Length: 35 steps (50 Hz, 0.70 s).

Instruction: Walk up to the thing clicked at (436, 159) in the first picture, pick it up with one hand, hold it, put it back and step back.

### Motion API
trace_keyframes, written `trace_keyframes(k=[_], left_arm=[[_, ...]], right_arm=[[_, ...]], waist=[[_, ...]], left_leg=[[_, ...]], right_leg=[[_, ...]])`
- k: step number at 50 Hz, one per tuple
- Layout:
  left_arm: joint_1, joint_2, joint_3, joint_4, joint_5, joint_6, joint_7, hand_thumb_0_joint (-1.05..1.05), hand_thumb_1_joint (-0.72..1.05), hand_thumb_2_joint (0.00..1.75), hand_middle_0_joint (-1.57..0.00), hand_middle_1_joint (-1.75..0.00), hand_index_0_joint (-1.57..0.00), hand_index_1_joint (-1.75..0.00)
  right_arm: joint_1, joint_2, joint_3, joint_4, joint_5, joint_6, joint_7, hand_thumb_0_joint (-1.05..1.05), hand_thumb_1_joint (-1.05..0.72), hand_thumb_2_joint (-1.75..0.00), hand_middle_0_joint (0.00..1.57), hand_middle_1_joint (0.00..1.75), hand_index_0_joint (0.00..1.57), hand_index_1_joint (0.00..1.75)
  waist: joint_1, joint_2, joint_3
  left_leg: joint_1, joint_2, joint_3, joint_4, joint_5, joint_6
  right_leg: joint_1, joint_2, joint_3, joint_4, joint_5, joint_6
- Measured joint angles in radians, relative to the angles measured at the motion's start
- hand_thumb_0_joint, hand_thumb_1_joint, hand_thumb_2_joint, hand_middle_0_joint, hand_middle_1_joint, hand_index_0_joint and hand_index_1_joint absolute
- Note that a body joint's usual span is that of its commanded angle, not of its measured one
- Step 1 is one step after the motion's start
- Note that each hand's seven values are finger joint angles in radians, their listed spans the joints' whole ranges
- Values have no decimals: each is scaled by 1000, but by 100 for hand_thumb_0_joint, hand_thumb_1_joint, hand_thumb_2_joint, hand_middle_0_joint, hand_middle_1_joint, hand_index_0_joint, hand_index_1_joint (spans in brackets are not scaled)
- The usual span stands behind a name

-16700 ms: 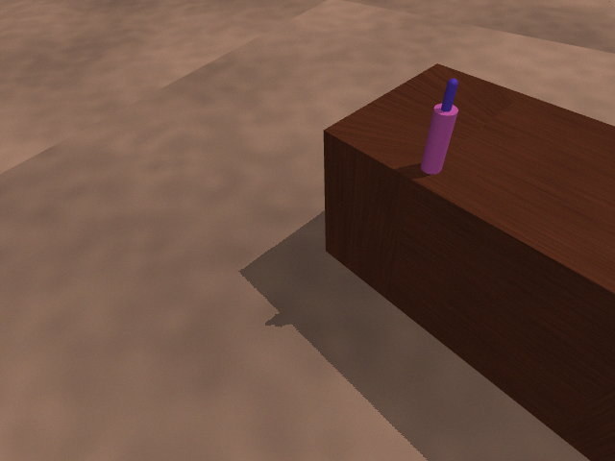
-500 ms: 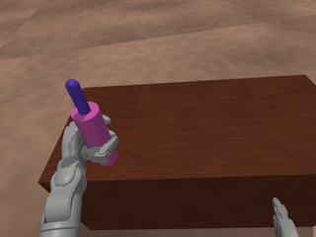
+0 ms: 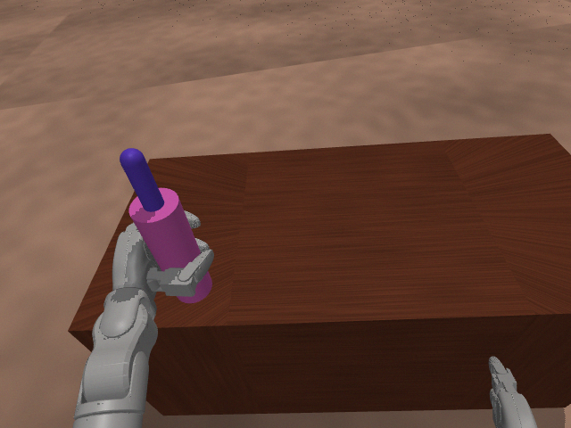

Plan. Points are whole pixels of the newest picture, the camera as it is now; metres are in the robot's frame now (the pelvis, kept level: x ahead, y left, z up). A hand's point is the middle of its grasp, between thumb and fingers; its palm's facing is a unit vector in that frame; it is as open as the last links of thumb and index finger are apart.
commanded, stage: hold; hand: left
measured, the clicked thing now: (167, 233) +0.31 +0.18 +0.17
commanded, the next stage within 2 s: crouch in 1.20 s
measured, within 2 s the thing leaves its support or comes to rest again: neither
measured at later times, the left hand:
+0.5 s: hand (187, 253) +0.31 +0.17 +0.13, palm faces +0.11 -0.99 -0.02, open 7.7 cm
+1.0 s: hand (189, 249) +0.31 +0.16 +0.14, palm faces +0.11 -0.99 -0.02, open 7.7 cm
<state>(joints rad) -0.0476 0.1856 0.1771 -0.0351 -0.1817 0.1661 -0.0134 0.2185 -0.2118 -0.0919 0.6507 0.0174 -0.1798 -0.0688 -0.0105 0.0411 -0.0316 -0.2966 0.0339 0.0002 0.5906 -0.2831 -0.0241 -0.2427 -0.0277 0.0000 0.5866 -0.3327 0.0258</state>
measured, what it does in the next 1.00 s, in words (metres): stands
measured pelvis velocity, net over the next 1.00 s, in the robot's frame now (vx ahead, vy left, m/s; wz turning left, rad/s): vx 0.00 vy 0.00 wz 0.00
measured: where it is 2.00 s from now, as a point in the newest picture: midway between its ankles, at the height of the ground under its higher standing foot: outside the picture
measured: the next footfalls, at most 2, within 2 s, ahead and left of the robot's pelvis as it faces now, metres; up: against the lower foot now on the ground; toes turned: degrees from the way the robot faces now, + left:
none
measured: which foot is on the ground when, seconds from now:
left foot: down 0.00-1.00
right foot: down 0.00-1.00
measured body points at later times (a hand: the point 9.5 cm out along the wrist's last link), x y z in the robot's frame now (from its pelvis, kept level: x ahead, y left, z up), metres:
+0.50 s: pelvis +0.00 +0.00 +0.00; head -0.01 -0.01 +0.45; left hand +0.30 +0.22 +0.13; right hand +0.16 -0.26 -0.08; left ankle +0.02 +0.13 -0.73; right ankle -0.01 -0.13 -0.73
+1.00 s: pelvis +0.00 +0.00 +0.00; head -0.02 -0.02 +0.45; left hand +0.30 +0.22 +0.14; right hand +0.16 -0.25 -0.08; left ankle +0.02 +0.13 -0.73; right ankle -0.01 -0.13 -0.73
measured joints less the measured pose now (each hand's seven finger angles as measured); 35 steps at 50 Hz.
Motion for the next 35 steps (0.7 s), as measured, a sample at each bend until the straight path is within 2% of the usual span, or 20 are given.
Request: trace_keyframes(k=[9,22,35], left_arm=[[13,-4,-16,-22,1,-12,-2,-1,-18,121,-82,-116,-86,-118],[-29,1,-2,25,0,-2,-9,-1,-18,121,-82,-116,-86,-118],[30,-4,-12,13,4,-55,1,-1,-18,121,-82,-116,-86,-117]], right_arm=[[-5,4,3,14,-2,-3,-6,-1,51,-6,5,6,5,6],[-1,-1,-3,17,0,5,5,-1,52,-6,5,6,5,6],[-10,4,2,14,-4,12,-1,-1,52,-6,5,6,5,6]], waist=[[-1,1,-1],[-1,-1,-1],[-2,-4,5]], left_leg=[[4,0,-1,-3,1,1],[14,-2,1,-22,12,2],[13,2,2,-14,6,1]], right_leg=[[5,0,-1,-5,1,1],[14,-2,0,-23,12,2],[15,2,1,-20,11,1]])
